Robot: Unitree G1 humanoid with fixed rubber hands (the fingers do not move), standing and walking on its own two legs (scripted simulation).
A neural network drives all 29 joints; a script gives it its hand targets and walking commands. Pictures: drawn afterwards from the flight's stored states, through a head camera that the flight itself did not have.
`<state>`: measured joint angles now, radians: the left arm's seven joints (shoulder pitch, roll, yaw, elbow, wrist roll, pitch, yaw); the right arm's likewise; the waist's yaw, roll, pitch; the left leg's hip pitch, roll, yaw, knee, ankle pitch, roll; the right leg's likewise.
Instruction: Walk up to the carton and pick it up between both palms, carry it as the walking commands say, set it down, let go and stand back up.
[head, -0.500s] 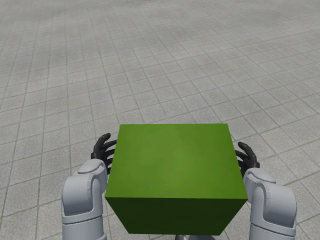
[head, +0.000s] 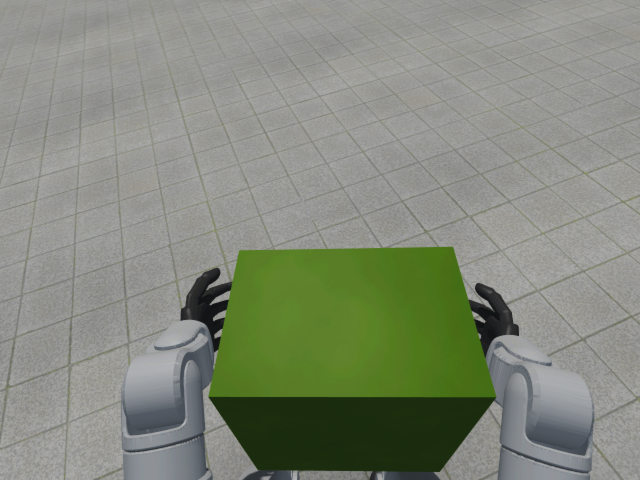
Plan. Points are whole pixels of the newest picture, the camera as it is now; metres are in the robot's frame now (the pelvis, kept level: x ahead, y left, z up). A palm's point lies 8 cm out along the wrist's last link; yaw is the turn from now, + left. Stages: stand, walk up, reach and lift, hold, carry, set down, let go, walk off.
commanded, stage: carry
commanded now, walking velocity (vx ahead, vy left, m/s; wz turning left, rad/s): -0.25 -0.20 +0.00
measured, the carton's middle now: (346, 368) +0.25 -0.01 +0.00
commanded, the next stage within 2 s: none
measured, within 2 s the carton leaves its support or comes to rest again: neither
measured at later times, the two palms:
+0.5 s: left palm out of the picture +0.09 +0.00 +0.07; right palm out of the picture +0.07 -0.33 +0.05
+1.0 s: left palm out of the picture -0.08 -0.11 +0.09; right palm out of the picture -0.08 -0.44 +0.08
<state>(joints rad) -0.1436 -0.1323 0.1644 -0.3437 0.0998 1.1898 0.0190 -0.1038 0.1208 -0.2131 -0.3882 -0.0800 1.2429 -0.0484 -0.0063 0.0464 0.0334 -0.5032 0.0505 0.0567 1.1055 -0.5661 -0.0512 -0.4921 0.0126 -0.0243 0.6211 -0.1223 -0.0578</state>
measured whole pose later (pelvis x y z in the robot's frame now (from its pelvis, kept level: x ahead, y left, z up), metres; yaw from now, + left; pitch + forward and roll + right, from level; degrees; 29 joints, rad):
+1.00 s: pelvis -0.34 -0.28 +0.01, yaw +2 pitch +1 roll -1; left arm -0.13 -0.13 0.16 -0.39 0.10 1.20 0.02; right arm -0.11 0.13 -0.21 -0.41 -0.07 1.24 -0.05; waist -0.01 0.02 0.00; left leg -0.33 0.15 0.09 0.65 -0.31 -0.06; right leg -0.51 0.01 0.05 0.93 -0.33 0.01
